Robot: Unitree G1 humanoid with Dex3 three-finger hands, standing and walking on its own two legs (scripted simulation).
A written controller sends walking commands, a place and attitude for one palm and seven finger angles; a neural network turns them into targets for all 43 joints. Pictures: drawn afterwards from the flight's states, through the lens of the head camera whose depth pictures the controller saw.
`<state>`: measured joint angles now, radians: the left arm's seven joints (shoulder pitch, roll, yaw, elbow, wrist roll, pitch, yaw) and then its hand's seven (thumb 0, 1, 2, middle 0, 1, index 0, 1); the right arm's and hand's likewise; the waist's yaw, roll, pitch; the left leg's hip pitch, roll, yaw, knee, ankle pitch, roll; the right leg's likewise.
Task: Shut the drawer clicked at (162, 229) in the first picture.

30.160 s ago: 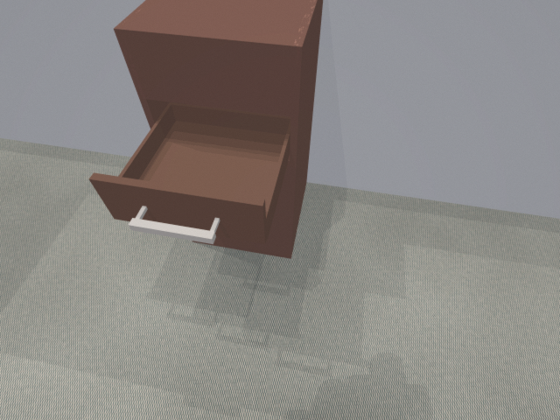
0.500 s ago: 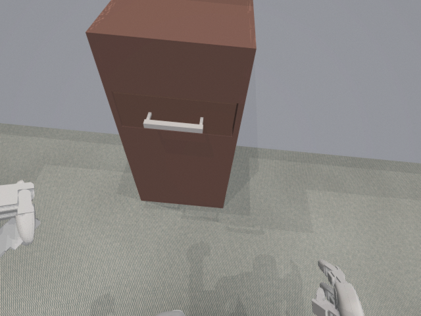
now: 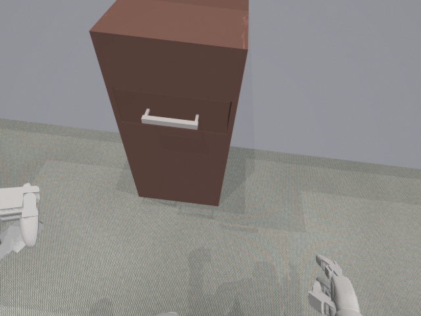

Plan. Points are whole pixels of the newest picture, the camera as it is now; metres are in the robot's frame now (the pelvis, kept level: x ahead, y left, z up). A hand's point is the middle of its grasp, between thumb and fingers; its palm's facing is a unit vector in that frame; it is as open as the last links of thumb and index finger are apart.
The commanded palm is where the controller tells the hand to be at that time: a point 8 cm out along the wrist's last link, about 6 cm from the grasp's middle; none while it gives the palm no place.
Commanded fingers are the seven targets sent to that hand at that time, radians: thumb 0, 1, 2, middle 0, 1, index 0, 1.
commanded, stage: step back with the hand held close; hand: left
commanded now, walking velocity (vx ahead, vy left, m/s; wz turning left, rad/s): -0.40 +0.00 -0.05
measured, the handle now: (171, 118) +0.73 +0.16 -0.13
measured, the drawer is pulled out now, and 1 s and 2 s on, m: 0.00 0.00 0.00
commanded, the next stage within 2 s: stop stepping back and stand still in 0.24 s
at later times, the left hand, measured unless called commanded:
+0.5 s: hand out of the picture +0.09 +0.20 +0.16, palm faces +0.24 -0.83 -0.51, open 3.2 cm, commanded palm +0.03 +0.24 +0.18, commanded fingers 0.00 0.90 0.90 -1.40 -1.60 -1.40 -1.60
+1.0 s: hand out of the picture +0.04 +0.24 +0.15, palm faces +0.39 -0.83 -0.39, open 3.3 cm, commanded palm -0.01 +0.27 +0.18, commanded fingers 0.00 0.90 0.90 -1.40 -1.60 -1.40 -1.60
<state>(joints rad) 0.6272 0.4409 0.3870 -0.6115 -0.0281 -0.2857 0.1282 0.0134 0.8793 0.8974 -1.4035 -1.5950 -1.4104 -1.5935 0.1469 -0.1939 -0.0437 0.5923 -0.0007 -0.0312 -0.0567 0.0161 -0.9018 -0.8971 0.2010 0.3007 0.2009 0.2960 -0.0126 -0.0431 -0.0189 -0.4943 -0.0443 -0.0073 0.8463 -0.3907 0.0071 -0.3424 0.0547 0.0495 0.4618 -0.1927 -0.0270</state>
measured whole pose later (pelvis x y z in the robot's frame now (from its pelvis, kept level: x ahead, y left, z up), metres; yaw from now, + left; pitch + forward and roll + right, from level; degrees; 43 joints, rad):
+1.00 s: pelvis -0.15 +0.00 -0.01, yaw -2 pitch +0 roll -1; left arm 0.59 0.33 0.34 -0.50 -0.01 -0.22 0.15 0.01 0.88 0.90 -1.40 -1.60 -1.41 -1.59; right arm 0.25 -0.18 0.02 0.65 -0.01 -0.11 -0.06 0.02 -0.90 -0.90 0.20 0.30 0.20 0.30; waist 0.00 0.00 -0.04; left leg -0.27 0.01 0.03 0.59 -0.32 0.03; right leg -0.26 0.01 -0.02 0.53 -0.27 0.00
